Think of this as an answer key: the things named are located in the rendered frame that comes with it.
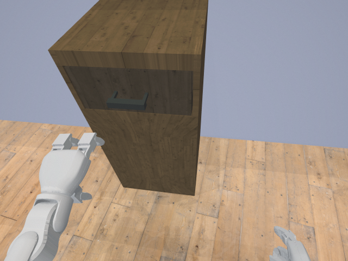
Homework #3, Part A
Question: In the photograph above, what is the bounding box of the drawer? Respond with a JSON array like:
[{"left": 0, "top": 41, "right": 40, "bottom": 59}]
[{"left": 64, "top": 66, "right": 194, "bottom": 116}]

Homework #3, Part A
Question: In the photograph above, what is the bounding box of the left robot hand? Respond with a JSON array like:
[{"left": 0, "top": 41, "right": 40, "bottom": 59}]
[{"left": 39, "top": 133, "right": 105, "bottom": 203}]

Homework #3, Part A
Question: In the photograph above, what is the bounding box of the right robot hand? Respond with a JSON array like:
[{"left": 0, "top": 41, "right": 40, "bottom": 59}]
[{"left": 269, "top": 226, "right": 311, "bottom": 261}]

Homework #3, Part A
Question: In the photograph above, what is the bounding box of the left robot forearm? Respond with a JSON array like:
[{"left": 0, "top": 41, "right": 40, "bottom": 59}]
[{"left": 4, "top": 192, "right": 73, "bottom": 261}]

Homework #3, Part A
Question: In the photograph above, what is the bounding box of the cabinet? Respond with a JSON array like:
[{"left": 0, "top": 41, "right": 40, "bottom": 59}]
[{"left": 48, "top": 0, "right": 208, "bottom": 196}]

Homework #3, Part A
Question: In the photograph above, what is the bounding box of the handle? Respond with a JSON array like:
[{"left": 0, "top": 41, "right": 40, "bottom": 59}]
[{"left": 106, "top": 91, "right": 148, "bottom": 110}]

